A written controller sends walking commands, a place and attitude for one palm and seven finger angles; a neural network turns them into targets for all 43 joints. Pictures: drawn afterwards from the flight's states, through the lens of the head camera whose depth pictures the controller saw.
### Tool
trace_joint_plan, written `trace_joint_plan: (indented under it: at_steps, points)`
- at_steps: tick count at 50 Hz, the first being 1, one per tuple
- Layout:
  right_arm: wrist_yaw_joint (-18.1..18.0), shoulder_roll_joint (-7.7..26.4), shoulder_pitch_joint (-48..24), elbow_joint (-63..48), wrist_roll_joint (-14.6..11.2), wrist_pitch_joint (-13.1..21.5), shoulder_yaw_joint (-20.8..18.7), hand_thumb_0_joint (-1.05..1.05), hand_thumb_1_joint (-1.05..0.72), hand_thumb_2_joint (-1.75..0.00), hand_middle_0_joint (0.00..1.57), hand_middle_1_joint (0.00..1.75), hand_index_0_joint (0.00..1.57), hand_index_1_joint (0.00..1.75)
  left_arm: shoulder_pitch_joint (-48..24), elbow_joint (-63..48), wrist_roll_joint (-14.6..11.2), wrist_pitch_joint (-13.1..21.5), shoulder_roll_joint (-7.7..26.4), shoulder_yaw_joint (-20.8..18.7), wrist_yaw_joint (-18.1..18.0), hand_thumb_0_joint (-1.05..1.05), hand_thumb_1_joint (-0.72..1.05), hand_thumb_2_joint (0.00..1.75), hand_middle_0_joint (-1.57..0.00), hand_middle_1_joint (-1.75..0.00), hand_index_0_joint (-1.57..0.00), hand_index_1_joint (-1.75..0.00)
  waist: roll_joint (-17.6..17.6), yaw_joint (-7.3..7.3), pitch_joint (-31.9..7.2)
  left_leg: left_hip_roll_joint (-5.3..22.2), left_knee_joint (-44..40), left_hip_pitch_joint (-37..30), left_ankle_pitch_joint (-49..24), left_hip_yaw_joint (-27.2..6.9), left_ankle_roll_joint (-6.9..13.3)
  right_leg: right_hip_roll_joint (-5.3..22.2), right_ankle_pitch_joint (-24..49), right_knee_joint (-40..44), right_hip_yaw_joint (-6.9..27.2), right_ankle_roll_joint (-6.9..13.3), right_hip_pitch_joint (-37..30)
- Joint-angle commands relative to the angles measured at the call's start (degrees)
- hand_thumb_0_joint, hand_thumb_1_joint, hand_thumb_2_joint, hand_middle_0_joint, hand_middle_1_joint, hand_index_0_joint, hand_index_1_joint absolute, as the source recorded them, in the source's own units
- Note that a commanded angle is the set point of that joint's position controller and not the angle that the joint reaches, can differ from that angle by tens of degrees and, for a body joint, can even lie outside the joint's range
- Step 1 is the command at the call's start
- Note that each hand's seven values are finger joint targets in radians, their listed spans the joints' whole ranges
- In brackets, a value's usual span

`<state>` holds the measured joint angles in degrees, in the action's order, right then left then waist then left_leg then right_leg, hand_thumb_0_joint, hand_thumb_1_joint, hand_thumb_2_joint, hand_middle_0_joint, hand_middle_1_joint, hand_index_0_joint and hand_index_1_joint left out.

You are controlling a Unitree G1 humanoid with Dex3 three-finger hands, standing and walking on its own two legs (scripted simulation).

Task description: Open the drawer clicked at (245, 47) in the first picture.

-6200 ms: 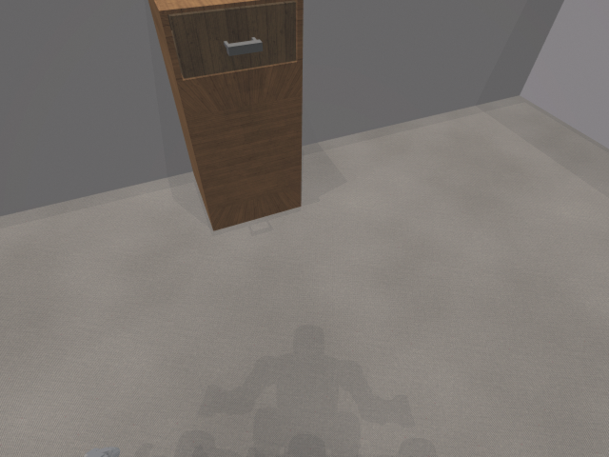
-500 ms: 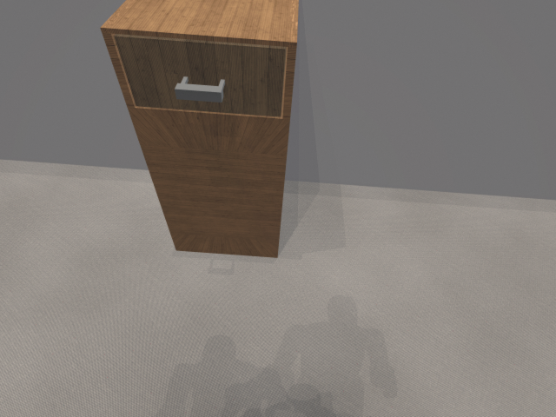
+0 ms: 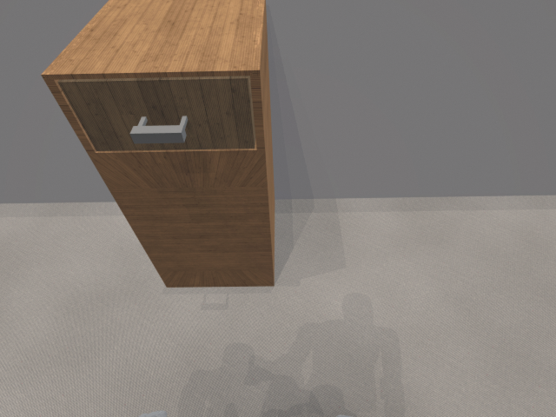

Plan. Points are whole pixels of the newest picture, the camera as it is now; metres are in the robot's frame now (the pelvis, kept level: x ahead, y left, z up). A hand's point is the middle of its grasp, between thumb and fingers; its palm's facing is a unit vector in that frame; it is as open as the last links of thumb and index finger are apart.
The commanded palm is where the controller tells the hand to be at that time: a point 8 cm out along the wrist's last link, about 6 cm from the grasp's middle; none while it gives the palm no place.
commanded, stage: take the last steps up to it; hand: left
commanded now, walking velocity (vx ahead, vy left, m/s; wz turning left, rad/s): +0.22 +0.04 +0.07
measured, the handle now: (161, 127) +0.66 +0.27 +0.04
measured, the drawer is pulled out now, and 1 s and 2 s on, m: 0.00 0.00 0.00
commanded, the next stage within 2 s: come to a stop and stand still in 0.20 s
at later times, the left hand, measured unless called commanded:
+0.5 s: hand out of the picture +0.08 +0.19 -0.17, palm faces +0.11 -0.98 -0.15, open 7.3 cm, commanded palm none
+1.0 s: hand out of the picture +0.14 +0.15 -0.15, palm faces +0.03 -0.97 -0.23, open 7.3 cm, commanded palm none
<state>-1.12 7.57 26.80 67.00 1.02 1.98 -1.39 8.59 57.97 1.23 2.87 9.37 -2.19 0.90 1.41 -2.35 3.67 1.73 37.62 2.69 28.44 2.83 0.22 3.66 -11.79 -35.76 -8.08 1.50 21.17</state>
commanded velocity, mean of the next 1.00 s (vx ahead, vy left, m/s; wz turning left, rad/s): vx -0.03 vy -0.03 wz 0.01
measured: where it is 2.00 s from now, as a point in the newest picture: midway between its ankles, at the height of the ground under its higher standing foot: outside the picture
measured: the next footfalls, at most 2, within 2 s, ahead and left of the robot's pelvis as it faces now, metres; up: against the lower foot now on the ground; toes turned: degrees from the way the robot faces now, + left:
left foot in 0.40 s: +0.22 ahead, +0.14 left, +0.00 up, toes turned +8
right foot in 0.82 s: +0.13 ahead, -0.13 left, +0.00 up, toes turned -4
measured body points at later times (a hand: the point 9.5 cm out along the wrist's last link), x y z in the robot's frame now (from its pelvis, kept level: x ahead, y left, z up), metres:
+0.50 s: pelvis +0.13 +0.03 +0.01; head +0.14 +0.06 +0.46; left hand +0.08 +0.25 -0.16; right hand +0.24 -0.18 -0.12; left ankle +0.18 +0.14 -0.72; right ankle +0.07 -0.10 -0.71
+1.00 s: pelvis +0.10 -0.03 +0.02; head +0.10 -0.05 +0.47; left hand +0.14 +0.20 -0.13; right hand +0.12 -0.27 -0.15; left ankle +0.11 +0.12 -0.70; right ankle +0.09 -0.13 -0.72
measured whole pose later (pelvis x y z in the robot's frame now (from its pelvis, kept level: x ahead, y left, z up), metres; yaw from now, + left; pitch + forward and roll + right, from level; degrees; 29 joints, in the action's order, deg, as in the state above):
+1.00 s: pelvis +0.10 -0.03 +0.02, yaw +0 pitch -1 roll +1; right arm -0.9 11.6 14.7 61.7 1.1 -2.6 -2.6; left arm 14.9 60.0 0.9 -1.0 8.7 -0.8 -1.5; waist 1.8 -0.8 -0.1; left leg 3.0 38.5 18.4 19.0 1.2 -0.5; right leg 0.8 -16.3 -28.5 -3.8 1.8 11.6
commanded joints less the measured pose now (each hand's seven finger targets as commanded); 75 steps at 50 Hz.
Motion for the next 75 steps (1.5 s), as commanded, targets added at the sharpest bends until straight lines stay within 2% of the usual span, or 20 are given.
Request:
trace_joint_plan:
  at_steps: [1, 3, 7, 15, 18, 21, 22, 24, 31, 38, 40, 41, 43, 46, 56, 67, 68, 69, 71, 75]
  points:
    - [0.4, 5.7, -6.1, -6.9, -0.5, 1.0, -2.2, 0.0, -0.9, -0.9, 0.2, 0.3, 0.2, 0.3, 16.2, 1.7, -0.5, 0.3, 12.1, -3.4, -1.7, 0.0, 0.9, 0.9, -0.2, -0.3, -0.2, -0.3, -9.1, 7.88, -3.4, 2.8, 36.7, 32.3, -1.1, -4.4, 2.3, 22.6, -11.5, 24.1, 32.8, 11.0, -20.3]
    - [1.0, 3.8, -6.8, -6.6, 0.2, 0.0, -2.0, 0.0, -0.9, -0.9, 0.2, 0.3, 0.2, 0.3, 9.5, 0.1, -0.2, 0.6, 6.6, -1.8, -2.1, 0.0, 0.9, 0.9, -0.2, -0.3, -0.2, -0.3, -3.6, 4.04, 2.3, 5.5, 32.6, 28.9, -8.9, -4.2, 1.4, 18.0, -10.1, 26.2, 21.0, 7.8, -7.3]
    - [1.5, 1.3, -2.5, -5.3, 0.6, -1.7, -1.7, 0.0, -0.9, -0.9, 0.2, 0.3, 0.2, 0.3, 8.5, 0.2, 0.2, 1.2, 4.3, -1.2, -2.1, 0.0, 0.9, 0.9, -0.2, -0.3, -0.2, -0.3, -8.3, 0.79, 1.3, 5.2, 21.0, 23.3, -13.2, -0.3, -0.9, 12.5, 2.5, 26.6, 7.8, 5.6, -3.3]
    - [2.3, 3.2, -13.2, -9.8, 0.1, -0.5, -1.5, 0.0, -0.9, -0.9, 0.2, 0.3, 0.2, 0.3, 12.4, 2.6, 0.4, 1.0, 8.0, -1.6, -1.7, 0.0, 0.9, 0.9, -0.2, -0.3, -0.2, -0.3, -8.3, 3.31, 0.8, 3.4, 1.8, 21.3, -13.8, 2.2, -0.7, 13.5, 9.0, 23.0, 7.6, 7.1, -11.2]
    - [1.1, 3.8, -10.5, -7.8, 0.0, 0.0, -0.5, 0.0, -0.9, -0.9, 0.2, 0.3, 0.2, 0.3, 10.6, 3.0, -0.1, -0.4, 5.8, -0.7, -2.6, 0.0, 0.9, 0.9, -0.2, -0.3, -0.2, -0.3, -6.0, 1.3, -0.4, 2.3, -11.9, 7.8, -25.9, 1.5, -1.3, 8.6, 16.7, 13.6, 3.5, 3.1, -8.3]
    - [-0.3, 10.9, -8.3, -6.9, -0.4, -0.1, -1.1, 0.0, -0.9, -0.9, 0.2, 0.3, 0.2, 0.3, 17.6, 4.2, -0.8, -2.0, 2.0, 0.7, -3.7, 0.0, 0.9, 0.9, -0.2, -0.3, -0.2, -0.3, 9.5, 2.73, -6.4, 17.5, -14.2, -0.9, -62.4, -9.7, 5.8, 0.9, -14.3, 2.1, 1.3, -3.0, -5.8]
    - [-1.0, 10.7, -9.8, -6.7, -0.6, -0.3, -1.1, 0.0, -0.9, -0.9, 0.2, 0.3, 0.2, 0.3, 17.9, 4.8, -1.0, -2.9, 2.4, 0.9, -3.9, 0.0, 0.9, 0.9, -0.2, -0.3, -0.2, -0.3, 14.3, 2.71, -6.9, 18.2, -17.2, 0.3, -65.5, -11.3, 7.6, 0.4, -19.0, -3.1, 2.4, -3.8, -5.8]
    - [-2.0, 10.9, -12.0, -7.2, -0.6, -1.2, -1.5, 0.0, -0.9, -0.9, 0.2, 0.3, 0.2, 0.3, 16.2, 4.3, -0.7, -3.9, 4.2, 0.4, -3.8, 0.0, 0.9, 0.9, -0.2, -0.3, -0.2, -0.3, 12.1, 2.54, -5.5, 18.8, -17.1, 1.3, -68.9, -10.4, 9.7, 0.9, -20.8, -11.6, 5.9, -3.3, -2.7]
    - [-1.8, 11.5, -16.7, -10.2, -0.1, -2.6, -3.4, 0.0, -0.9, -0.9, 0.2, 0.3, 0.2, 0.3, 12.3, 0.0, -0.1, -5.6, 3.9, -1.6, -2.7, 0.0, 0.9, 0.9, -0.2, -0.3, -0.2, -0.3, 4.2, 2.31, -8.2, 18.6, -19.2, 6.2, -43.0, -7.5, 10.6, 0.1, -16.2, -23.8, 8.2, -3.8, 2.3]
    - [-0.2, 11.6, -18.8, -10.5, 0.3, -3.3, -3.7, 0.0, -0.9, -0.9, 0.2, 0.3, 0.2, 0.3, 14.3, -0.3, -0.1, -4.8, 3.1, -1.0, -2.3, 0.0, 0.9, 0.9, -0.2, -0.3, -0.2, -0.3, 8.5, 3.56, -5.2, 14.1, -22.4, 16.4, -8.9, -7.7, 6.4, -1.1, -9.0, 1.1, 3.5, -2.2, -9.9]
    - [0.3, 8.4, -17.4, -10.6, -0.2, -3.6, -3.3, 0.0, -0.9, -0.9, 0.2, 0.3, 0.2, 0.3, 15.9, 0.3, 0.5, -4.0, 6.3, -1.2, -2.5, 0.0, 0.9, 0.9, -0.2, -0.3, -0.2, -0.3, -1.5, 4.09, -1.8, 6.8, -13.7, 21.6, -4.1, -2.6, 1.4, 2.3, -6.0, 16.5, 8.4, -1.2, -13.0]
    - [0.7, 4.6, -16.4, -11.6, -0.7, -4.0, -2.4, 0.0, -0.9, -0.9, 0.2, 0.3, 0.2, 0.3, 12.4, -1.1, 0.7, -3.4, 10.2, -1.4, -2.7, 0.0, 0.9, 0.9, -0.2, -0.3, -0.2, -0.3, -12.8, 2.29, -0.4, 1.9, -5.7, 21.4, -4.1, 1.1, -1.5, 12.1, -14.3, 24.2, 21.1, 2.8, -6.0]
    - [1.0, 5.5, -19.4, -12.4, -0.1, -4.6, -2.2, 0.0, -0.9, -0.9, 0.2, 0.3, 0.2, 0.3, 6.2, -3.2, 0.4, -3.2, 12.2, -1.6, -2.8, 0.0, 0.9, 0.9, -0.2, -0.3, -0.2, -0.3, -17.7, 3.27, 1.9, 1.3, 4.1, 19.0, -3.4, -2.3, -0.3, 13.7, -18.4, 28.5, 24.6, 5.9, 3.7]
    - [0.7, 5.5, -12.8, -8.5, -0.2, -3.9, -1.8, 0.0, -0.9, -0.9, 0.2, 0.3, 0.2, 0.3, 2.4, -2.5, 0.0, -2.9, 8.6, -0.7, -2.8, 0.0, 0.9, 0.9, -0.2, -0.3, -0.2, -0.3, -10.8, 0.32, 1.3, 1.5, 5.5, 15.8, -8.8, -2.4, -0.2, 9.1, -5.5, 22.6, 14.8, 5.3, -0.1]
    - [-1.3, 5.6, -8.4, -2.4, -0.3, -1.3, 0.4, 0.0, -0.9, -0.9, 0.2, 0.3, 0.2, 0.3, 8.0, 3.7, -1.5, -2.5, 6.0, 0.0, -2.7, 0.0, 0.9, 0.9, -0.2, -0.3, -0.2, -0.3, 4.7, 3.1, -3.8, 5.4, -15.7, 8.2, -28.9, -4.9, -0.3, 2.9, 9.9, 14.3, 9.2, 0.3, -13.7]
    - [-1.1, 4.0, -6.4, -1.5, -0.1, -2.1, 0.4, 0.0, -0.9, -0.9, 0.2, 0.3, 0.2, 0.3, 9.4, 5.3, -1.0, -2.3, 4.5, 0.6, -2.8, 0.0, 0.9, 0.9, -0.2, -0.3, -0.2, -0.3, -2.8, 2.26, 2.2, 3.5, -17.3, 8.1, -18.3, -3.1, -0.7, 2.9, -5.0, 20.9, 11.5, 0.4, -8.0]
    - [-0.4, 5.6, -13.0, -5.5, -0.6, -0.7, 0.3, 0.0, -0.9, -0.9, 0.2, 0.3, 0.2, 0.3, 15.7, 6.6, 0.1, -0.1, 6.2, 0.5, -5.3, 0.0, 0.9, 0.9, -0.2, -0.3, -0.2, -0.3, -7.3, 5.57, 2.4, 2.3, -2.2, 16.2, -13.4, -0.2, -2.3, 7.7, 33.0, 17.7, 16.7, -4.2, -12.3]
    - [-0.3, 2.8, -8.8, -8.0, -0.6, -1.2, 0.3, 0.0, -0.9, -0.9, 0.2, 0.3, 0.2, 0.3, 14.6, 4.3, 0.1, 0.6, 8.1, 0.2, -5.0, 0.0, 0.9, 0.9, -0.2, -0.3, -0.2, -0.3, -6.1, 1.94, -4.4, 2.0, 1.2, 15.9, -6.0, -3.6, -0.5, 11.7, 35.5, 15.8, 17.8, -1.0, -15.7]
    - [0.1, 2.7, -7.2, -8.7, -0.6, -1.5, 0.3, 0.0, -0.9, -0.9, 0.2, 0.3, 0.2, 0.3, 9.8, 1.8, 0.1, 0.6, 7.6, 0.4, -4.3, 0.0, 0.9, 0.9, -0.2, -0.3, -0.2, -0.3, -6.6, 0.77, -6.6, 1.6, 0.3, 13.1, -6.7, -1.9, 0.0, 9.4, 15.3, 15.8, 14.0, 5.0, -11.8]
    - [0.0, 4.2, -4.0, -7.9, 0.0, -0.6, 0.5, 0.0, -0.9, -0.9, 0.2, 0.3, 0.2, 0.3, 9.6, 1.0, -0.4, -0.6, 4.3, 1.0, -3.7, 0.0, 0.9, 0.9, -0.2, -0.3, -0.2, -0.3, -1.8, 0.55, 0.5, 3.5, -11.8, 9.8, -18.5, -4.5, 1.3, 2.7, -3.6, 13.2, 9.8, 2.3, -3.4]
